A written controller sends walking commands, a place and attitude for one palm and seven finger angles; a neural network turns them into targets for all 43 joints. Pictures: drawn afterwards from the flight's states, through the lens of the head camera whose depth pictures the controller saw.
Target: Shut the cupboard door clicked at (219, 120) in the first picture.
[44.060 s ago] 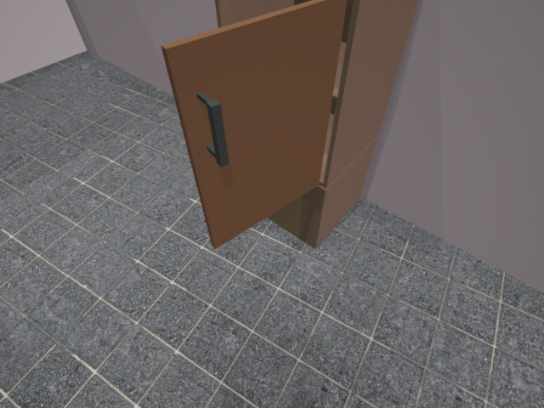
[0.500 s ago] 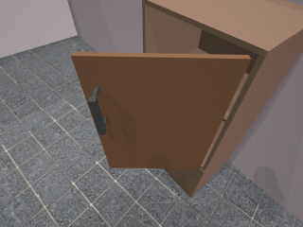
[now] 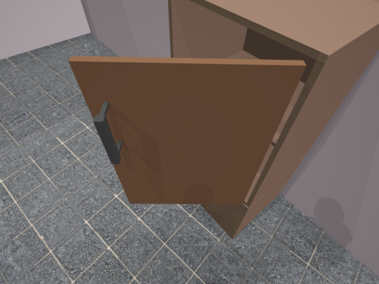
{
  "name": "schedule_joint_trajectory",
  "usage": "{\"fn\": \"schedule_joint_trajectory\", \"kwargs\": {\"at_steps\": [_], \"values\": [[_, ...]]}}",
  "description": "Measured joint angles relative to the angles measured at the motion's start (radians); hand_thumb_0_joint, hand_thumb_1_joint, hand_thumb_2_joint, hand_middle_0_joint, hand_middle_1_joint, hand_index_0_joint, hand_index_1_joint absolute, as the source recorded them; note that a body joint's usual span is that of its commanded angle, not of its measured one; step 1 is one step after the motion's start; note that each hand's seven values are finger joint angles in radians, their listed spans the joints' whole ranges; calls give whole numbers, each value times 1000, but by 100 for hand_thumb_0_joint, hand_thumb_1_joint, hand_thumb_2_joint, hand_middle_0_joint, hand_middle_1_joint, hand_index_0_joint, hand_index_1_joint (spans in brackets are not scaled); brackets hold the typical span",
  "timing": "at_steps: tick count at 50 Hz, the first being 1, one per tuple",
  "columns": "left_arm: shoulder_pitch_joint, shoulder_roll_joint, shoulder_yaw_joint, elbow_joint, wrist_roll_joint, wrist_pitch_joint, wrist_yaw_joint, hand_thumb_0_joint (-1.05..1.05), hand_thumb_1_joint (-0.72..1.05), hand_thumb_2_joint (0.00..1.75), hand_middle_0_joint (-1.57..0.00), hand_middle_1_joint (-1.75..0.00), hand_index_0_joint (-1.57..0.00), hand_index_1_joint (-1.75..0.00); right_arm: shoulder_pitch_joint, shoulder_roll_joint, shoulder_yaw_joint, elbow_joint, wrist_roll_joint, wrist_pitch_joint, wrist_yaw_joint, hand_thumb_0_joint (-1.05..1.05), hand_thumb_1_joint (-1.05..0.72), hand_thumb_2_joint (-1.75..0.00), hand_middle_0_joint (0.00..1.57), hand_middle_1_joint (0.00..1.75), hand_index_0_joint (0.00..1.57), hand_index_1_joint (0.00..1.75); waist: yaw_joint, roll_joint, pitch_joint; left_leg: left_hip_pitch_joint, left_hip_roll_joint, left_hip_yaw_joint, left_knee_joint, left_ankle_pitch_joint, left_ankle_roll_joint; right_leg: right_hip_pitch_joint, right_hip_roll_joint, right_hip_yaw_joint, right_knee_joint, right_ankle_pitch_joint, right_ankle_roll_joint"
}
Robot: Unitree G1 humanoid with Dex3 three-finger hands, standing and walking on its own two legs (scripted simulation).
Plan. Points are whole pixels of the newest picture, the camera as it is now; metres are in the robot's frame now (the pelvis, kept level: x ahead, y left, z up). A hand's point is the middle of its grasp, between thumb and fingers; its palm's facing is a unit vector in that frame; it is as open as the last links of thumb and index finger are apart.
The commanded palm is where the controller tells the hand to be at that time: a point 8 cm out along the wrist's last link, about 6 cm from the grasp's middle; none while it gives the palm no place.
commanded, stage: come to a stop and stand still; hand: left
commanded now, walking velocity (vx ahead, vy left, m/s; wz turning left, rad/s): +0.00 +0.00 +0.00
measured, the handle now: (110, 134) +0.40 +0.20 +0.08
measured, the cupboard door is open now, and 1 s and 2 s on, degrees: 50 50 50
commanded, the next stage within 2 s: look again from close up in 0.98 s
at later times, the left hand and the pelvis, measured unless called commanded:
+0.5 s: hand out of the picture +0.03 +0.18 -0.17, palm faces -0.02 -0.97 -0.23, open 7.4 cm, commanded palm none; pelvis +0.00 +0.00 -0.01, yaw +1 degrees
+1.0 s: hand out of the picture +0.07 +0.23 -0.17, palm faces +0.01 -0.96 -0.27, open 7.4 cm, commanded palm none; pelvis +0.02 +0.03 +0.00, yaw +0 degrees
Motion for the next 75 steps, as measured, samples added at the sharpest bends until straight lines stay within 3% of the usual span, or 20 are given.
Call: {"fn": "schedule_joint_trajectory", "kwargs": {"at_steps": [6,11,14,18,23,29,36,47,62,75], "values": [[-8,-4,13,-43,7,7,-1,0,91,89,-19,-30,-20,-30,-27,-17,-20,-39,-5,24,3,0,-91,-90,20,30,20,30,2,15,19,-67,22,-1,101,-35,-14,-61,19,-5,85,-26,-17],[12,-16,0,-31,3,-7,-3,0,92,89,-20,-30,-20,-30,-14,-38,-18,-36,-5,23,18,0,-91,-90,20,29,20,30,-4,35,-19,-68,18,-60,108,-83,-22,-39,34,-26,18,6,-32],[12,-9,-1,-11,-2,-14,-7,0,92,89,-20,-30,-20,-30,10,-36,-8,-17,-7,5,19,0,-91,-90,20,29,20,29,-1,22,-35,-30,19,-69,38,-3,-22,-7,37,-28,-31,29,-28],[12,6,-13,2,-2,-19,-7,0,92,89,-20,-30,-20,-30,46,-25,5,0,-17,2,22,0,-91,-90,20,29,20,29,1,0,-47,-3,9,-65,-14,8,-19,12,28,-22,-69,46,-23],[38,23,-35,-17,1,-25,-5,0,91,89,-20,-30,-20,-30,53,-32,0,-14,-18,15,32,0,-91,-90,20,29,20,30,-17,8,-57,-50,-2,-71,70,-38,-8,-29,17,-30,10,-3,-16],[56,15,-33,-11,0,-22,2,0,91,89,-20,-30,-20,-30,37,-42,1,-32,-12,6,28,0,-91,-90,20,29,20,30,-13,30,-78,-66,-11,-65,113,-78,11,-43,8,-23,48,-37,3],[37,6,-29,6,-7,-33,5,0,90,89,-20,-30,-20,-30,-15,-40,8,-32,-5,-25,19,0,-91,-90,20,30,20,30,5,38,-59,-15,-30,-52,69,-73,28,-6,-9,-7,29,-44,21],[-7,30,-16,6,-6,-27,6,0,90,89,-20,-30,-20,-30,-99,-64,1,-21,-6,-25,16,0,-90,-90,20,30,20,30,19,33,-21,33,-42,-40,42,-69,40,32,-19,7,16,-44,34],[-59,102,-17,20,-2,-19,-8,0,90,89,-20,-30,-20,-30,-119,-136,-1,17,-4,-18,24,0,-90,-90,20,30,20,30,14,17,2,61,-48,-37,-16,-26,43,62,-25,11,-43,0,39],[-87,129,-28,36,0,-21,-15,0,90,89,-20,-30,-20,-30,-119,-152,9,43,-1,-17,36,0,-90,-90,20,30,20,30,7,11,1,75,-50,-40,-68,14,40,74,-28,9,-90,35,38]]}}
